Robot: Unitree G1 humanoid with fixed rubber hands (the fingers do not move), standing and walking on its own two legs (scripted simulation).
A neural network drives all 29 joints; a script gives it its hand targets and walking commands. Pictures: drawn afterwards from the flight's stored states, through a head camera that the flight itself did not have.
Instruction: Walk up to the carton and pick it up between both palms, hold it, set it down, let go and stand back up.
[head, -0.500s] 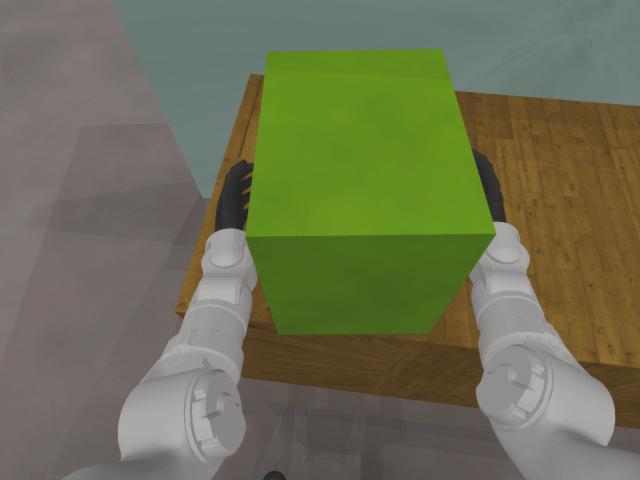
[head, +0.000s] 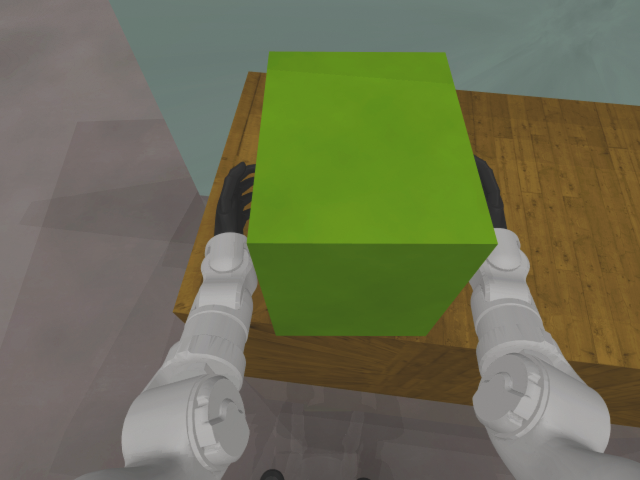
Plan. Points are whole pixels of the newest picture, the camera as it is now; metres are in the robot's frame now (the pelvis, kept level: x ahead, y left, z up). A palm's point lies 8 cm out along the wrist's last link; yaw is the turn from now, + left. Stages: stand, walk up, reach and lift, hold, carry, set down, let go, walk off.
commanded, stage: set down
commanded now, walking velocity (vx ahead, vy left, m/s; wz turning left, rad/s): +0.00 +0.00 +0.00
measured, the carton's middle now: (353, 205) +0.48 +0.00 -0.01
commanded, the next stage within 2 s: none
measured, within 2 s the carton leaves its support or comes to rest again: neither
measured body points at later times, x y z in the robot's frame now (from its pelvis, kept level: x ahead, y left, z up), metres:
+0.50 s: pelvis +0.00 +0.00 +0.00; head +0.13 +0.01 +0.43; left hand +0.43 +0.16 +0.01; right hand +0.47 -0.16 +0.02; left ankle -0.02 +0.14 -0.74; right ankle -0.02 -0.11 -0.74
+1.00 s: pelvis -0.01 +0.00 -0.02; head +0.13 +0.00 +0.41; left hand +0.46 +0.16 +0.00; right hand +0.49 -0.16 +0.01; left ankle -0.02 +0.14 -0.74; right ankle -0.02 -0.11 -0.74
